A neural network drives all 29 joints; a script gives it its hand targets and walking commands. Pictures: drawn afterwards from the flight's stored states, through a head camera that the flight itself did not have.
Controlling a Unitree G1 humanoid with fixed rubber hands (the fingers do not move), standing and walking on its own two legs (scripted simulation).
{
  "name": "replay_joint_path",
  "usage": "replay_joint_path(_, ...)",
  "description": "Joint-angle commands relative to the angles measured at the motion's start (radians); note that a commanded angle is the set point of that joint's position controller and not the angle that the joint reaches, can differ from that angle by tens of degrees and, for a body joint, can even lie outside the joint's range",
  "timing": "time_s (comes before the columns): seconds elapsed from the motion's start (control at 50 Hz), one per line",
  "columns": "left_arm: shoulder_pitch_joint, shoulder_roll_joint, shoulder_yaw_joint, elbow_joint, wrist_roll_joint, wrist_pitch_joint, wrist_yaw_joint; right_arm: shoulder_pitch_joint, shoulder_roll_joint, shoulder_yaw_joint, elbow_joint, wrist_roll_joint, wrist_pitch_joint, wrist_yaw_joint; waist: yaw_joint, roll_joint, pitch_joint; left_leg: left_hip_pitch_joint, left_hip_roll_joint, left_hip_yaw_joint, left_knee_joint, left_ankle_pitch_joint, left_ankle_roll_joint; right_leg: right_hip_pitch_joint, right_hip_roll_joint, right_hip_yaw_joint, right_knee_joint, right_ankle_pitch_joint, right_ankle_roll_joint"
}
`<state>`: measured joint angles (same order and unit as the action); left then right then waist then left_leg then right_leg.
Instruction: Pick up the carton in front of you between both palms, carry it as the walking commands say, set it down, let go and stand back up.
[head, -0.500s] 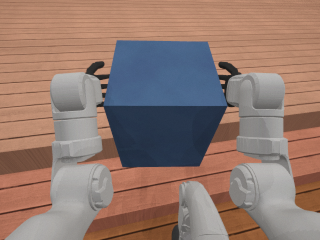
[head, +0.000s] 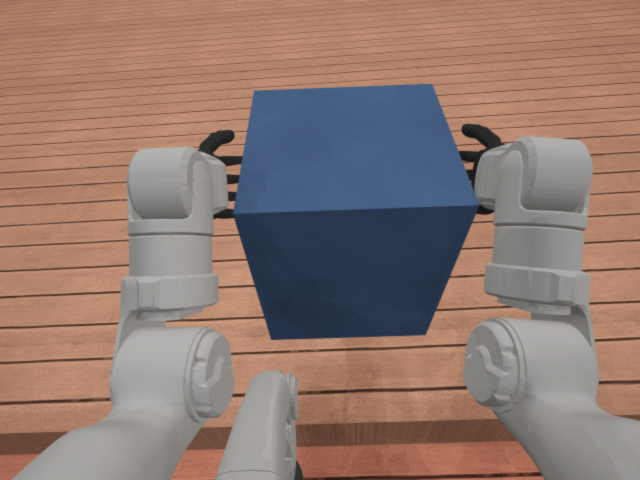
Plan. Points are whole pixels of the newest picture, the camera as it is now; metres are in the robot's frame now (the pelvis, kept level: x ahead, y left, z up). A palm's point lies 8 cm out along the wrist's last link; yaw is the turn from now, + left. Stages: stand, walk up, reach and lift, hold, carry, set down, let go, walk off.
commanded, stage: carry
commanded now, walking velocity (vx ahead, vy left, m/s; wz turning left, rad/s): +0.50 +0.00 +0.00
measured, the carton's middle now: (345, 221) +0.41 +0.02 +0.13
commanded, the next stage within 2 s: none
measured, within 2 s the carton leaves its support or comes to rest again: neither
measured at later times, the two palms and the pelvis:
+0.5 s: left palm out of the picture +0.70 +0.18 +0.37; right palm out of the picture +0.67 -0.12 +0.39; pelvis +0.30 +0.04 +0.17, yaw -2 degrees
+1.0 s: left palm out of the picture +0.98 +0.20 +0.53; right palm out of the picture +0.99 -0.09 +0.53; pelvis +0.62 +0.05 +0.32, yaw +0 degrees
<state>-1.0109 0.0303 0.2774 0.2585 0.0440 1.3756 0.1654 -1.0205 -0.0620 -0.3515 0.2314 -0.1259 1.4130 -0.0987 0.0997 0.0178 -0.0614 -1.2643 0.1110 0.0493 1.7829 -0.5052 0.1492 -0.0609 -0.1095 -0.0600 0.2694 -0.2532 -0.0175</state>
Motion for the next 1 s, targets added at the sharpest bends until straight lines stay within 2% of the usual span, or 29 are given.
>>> replay_joint_path(0.0,-0.774,-1.056,-0.398,-0.036,-0.434,0.020,-0.301,-0.693,1.035,0.507,0.071,0.407,-0.010,0.135,-0.160,-0.370,-0.389,0.730,-0.098,0.225,-0.385,0.263,0.023,-0.216,-0.048,-0.129,-0.113,1.204,-0.183)
replay_joint_path(0.02,-0.759,-1.049,-0.387,-0.015,-0.413,0.022,-0.303,-0.687,1.067,0.514,0.073,0.431,-0.013,0.137,-0.237,-0.407,-0.496,0.838,-0.163,0.268,-0.469,0.263,0.022,-0.103,-0.065,-0.157,0.099,1.595,-0.161)
replay_joint_path(0.04,-0.739,-1.040,-0.370,0.014,-0.385,0.020,-0.303,-0.712,1.101,0.517,0.054,0.460,-0.023,0.144,-0.330,-0.373,-0.576,0.974,-0.230,0.274,-0.706,0.284,0.005,-0.021,-0.053,-0.168,0.387,1.746,-0.132)
replay_joint_path(0.06,-0.715,-1.033,-0.351,0.015,-0.355,0.011,-0.298,-0.746,1.125,0.547,0.019,0.489,-0.039,0.152,-0.346,-0.215,-0.681,1.167,-0.222,0.090,-0.967,0.348,0.022,-0.038,-0.003,-0.113,0.737,1.561,-0.068)
replay_joint_path(0.08,-0.652,-1.029,-0.348,0.027,-0.311,0.001,-0.292,-0.734,1.191,0.579,-0.003,0.545,-0.053,0.171,-0.283,-0.056,-0.579,1.260,-0.068,-0.257,-1.192,0.792,0.055,-0.293,0.089,0.000,0.991,0.340,0.009)
replay_joint_path(0.1,-0.560,-1.043,-0.306,0.058,-0.285,-0.016,-0.288,-0.753,1.205,0.583,-0.044,0.573,-0.080,0.185,-0.225,0.261,-0.706,1.399,0.180,-0.814,-1.298,1.119,0.257,-0.557,0.260,0.197,1.521,0.028,0.050)
replay_joint_path(0.12,-0.597,-1.015,-0.289,0.040,-0.244,-0.027,-0.276,-0.824,1.261,0.604,-0.086,0.612,-0.095,0.200,-0.223,0.140,-0.760,1.442,0.183,-0.802,-1.235,0.958,0.267,-0.638,0.243,0.294,1.712,0.032,0.006)
replay_joint_path(0.16,-0.677,-1.046,-0.325,-0.037,-0.241,-0.037,-0.262,-0.920,1.301,0.639,-0.210,0.642,-0.123,0.218,-0.188,0.079,-0.526,1.331,0.131,-0.666,-1.210,0.488,0.152,-0.859,0.172,0.253,1.677,0.018,-0.074)
replay_joint_path(0.2,-0.705,-1.015,-0.361,-0.125,-0.265,-0.046,-0.240,-0.925,1.331,0.664,-0.251,0.671,-0.130,0.228,-0.154,0.048,-0.461,1.289,0.131,-0.538,-1.272,0.246,0.097,-0.901,0.107,0.216,1.633,0.039,-0.106)
replay_joint_path(0.26,-0.633,-1.001,-0.422,-0.157,-0.279,-0.051,-0.219,-0.818,1.294,0.672,-0.234,0.646,-0.123,0.224,-0.168,-0.044,-0.413,1.392,0.176,-0.442,-1.340,0.443,0.089,-1.017,0.072,0.132,1.462,-0.052,-0.112)
replay_joint_path(0.3,-0.581,-1.002,-0.454,-0.145,-0.281,-0.042,-0.217,-0.751,1.242,0.653,-0.218,0.613,-0.110,0.214,-0.228,0.006,-0.419,1.540,0.217,-0.421,-1.379,0.624,0.151,-1.224,0.082,0.043,1.700,-0.138,-0.126)
replay_joint_path(0.32,-0.583,-1.001,-0.474,-0.142,-0.292,-0.036,-0.217,-0.723,1.207,0.644,-0.220,0.591,-0.101,0.208,-0.249,0.057,-0.417,1.650,0.245,-0.444,-1.396,0.617,0.168,-1.400,0.082,0.051,1.889,-0.250,-0.139)
replay_joint_path(0.36,-0.593,-0.987,-0.490,-0.119,-0.302,-0.022,-0.214,-0.697,1.140,0.624,-0.197,0.550,-0.080,0.204,-0.257,0.020,-0.332,1.739,0.254,-0.399,-1.448,0.477,0.131,-1.626,0.050,0.089,1.966,-0.365,-0.144)
replay_joint_path(0.4,-0.610,-0.958,-0.497,-0.109,-0.299,-0.012,-0.208,-0.702,1.093,0.604,-0.182,0.538,-0.063,0.211,-0.187,0.008,-0.223,1.492,0.142,-0.231,-1.562,0.295,0.045,-1.467,0.017,-0.011,1.663,-0.287,-0.124)
replay_joint_path(0.44,-0.662,-0.962,-0.509,-0.102,-0.332,0.004,-0.199,-0.698,1.046,0.559,-0.153,0.524,-0.044,0.212,-0.165,0.107,-0.178,1.173,0.088,-0.081,-1.808,0.450,0.074,-1.040,0.013,-0.150,1.293,-0.219,-0.120)
replay_joint_path(0.5,-0.674,-1.021,-0.527,-0.054,-0.392,0.019,-0.183,-0.661,0.989,0.492,-0.091,0.469,-0.013,0.207,-0.066,0.289,-0.379,1.165,0.053,0.107,-1.548,1.723,0.046,-0.543,0.175,-0.289,0.996,0.024,-0.156)
replay_joint_path(0.52,-0.692,-1.054,-0.531,-0.056,-0.414,0.018,-0.183,-0.657,0.973,0.473,-0.074,0.442,-0.011,0.207,-0.015,0.337,-0.464,1.269,0.068,0.113,-1.384,1.943,0.012,-0.445,0.213,-0.281,0.881,0.015,-0.145)
replay_joint_path(0.54,-0.719,-1.088,-0.541,-0.086,-0.437,0.012,-0.188,-0.643,0.962,0.467,-0.050,0.422,-0.013,0.209,0.067,0.390,-0.531,1.336,0.074,0.130,-1.155,2.000,-0.029,-0.302,0.236,-0.229,0.660,0.024,-0.123)
replay_joint_path(0.56,-0.741,-1.126,-0.553,-0.107,-0.455,0.003,-0.198,-0.619,0.958,0.461,-0.035,0.397,-0.019,0.209,0.109,0.322,-0.628,1.269,0.049,0.084,-0.892,1.721,-0.049,-0.091,0.223,-0.074,0.510,-0.022,-0.129)
replay_joint_path(0.58,-0.779,-1.136,-0.571,-0.131,-0.471,-0.012,-0.212,-0.587,0.987,0.443,-0.033,0.376,-0.034,0.213,0.054,-0.041,-0.736,0.890,-0.139,-0.005,-0.410,0.804,-0.132,0.163,-0.089,0.587,0.325,0.058,-0.348)
replay_joint_path(0.6,-0.772,-1.166,-0.564,-0.131,-0.513,-0.030,-0.229,-0.576,0.961,0.414,-0.017,0.352,-0.041,0.210,0.035,-0.225,-0.812,0.733,-0.264,-0.199,0.090,0.335,-0.157,0.164,-0.186,0.930,0.178,0.181,-0.474)
replay_joint_path(0.62,-0.819,-1.201,-0.573,-0.169,-0.534,-0.041,-0.242,-0.607,0.969,0.413,-0.017,0.330,-0.052,0.204,0.027,-0.161,-0.764,0.597,-0.224,-0.300,0.209,0.281,-0.116,0.165,-0.144,0.828,0.253,0.183,-0.428)
replay_joint_path(0.66,-0.927,-1.258,-0.610,-0.261,-0.579,-0.063,-0.263,-0.660,0.979,0.420,-0.086,0.315,-0.059,0.193,0.015,-0.038,-0.545,0.414,-0.146,-0.264,0.138,0.174,-0.046,0.058,-0.132,0.679,0.303,0.073,-0.301)
replay_joint_path(0.68,-0.940,-1.274,-0.624,-0.299,-0.605,-0.069,-0.270,-0.660,0.976,0.432,-0.103,0.314,-0.063,0.185,-0.025,-0.041,-0.517,0.426,-0.104,-0.269,0.060,0.188,-0.025,0.014,-0.109,0.589,0.292,0.011,-0.269)
replay_joint_path(0.76,-0.895,-1.234,-0.618,-0.313,-0.596,-0.057,-0.267,-0.619,0.950,0.472,-0.163,0.316,-0.066,0.158,-0.021,0.026,-0.478,0.402,-0.054,-0.143,-0.230,0.038,-0.027,0.005,-0.153,0.431,0.239,0.102,-0.255)
replay_joint_path(0.84,-0.762,-1.152,-0.563,-0.202,-0.526,-0.019,-0.266,-0.582,0.932,0.513,-0.116,0.337,-0.038,0.152,-0.033,-0.098,-0.449,0.562,-0.004,-0.046,-0.714,0.320,-0.049,-0.086,-0.110,0.186,0.171,0.194,-0.216)
replay_joint_path(0.9,-0.655,-1.093,-0.503,-0.078,-0.447,-0.002,-0.271,-0.591,0.962,0.522,-0.037,0.377,-0.023,0.168,-0.033,-0.186,-0.413,0.740,-0.065,0.060,-1.045,0.350,-0.078,-0.109,-0.071,0.086,0.122,0.207,-0.172)
replay_joint_path(0.94,-0.621,-1.065,-0.461,-0.010,-0.406,0.000,-0.273,-0.591,1.004,0.517,0.034,0.400,-0.022,0.182,-0.038,-0.179,-0.377,0.775,-0.100,0.106,-1.206,0.368,-0.095,-0.060,-0.076,0.064,0.173,0.223,-0.142)
replay_joint_path(0.98,-0.593,-1.046,-0.412,0.059,-0.378,-0.009,-0.275,-0.571,1.035,0.484,0.118,0.417,-0.032,0.196,-0.104,-0.110,-0.430,1.020,-0.128,0.145,-1.326,0.397,-0.096,-0.103,-0.023,-0.021,0.396,0.369,-0.081)
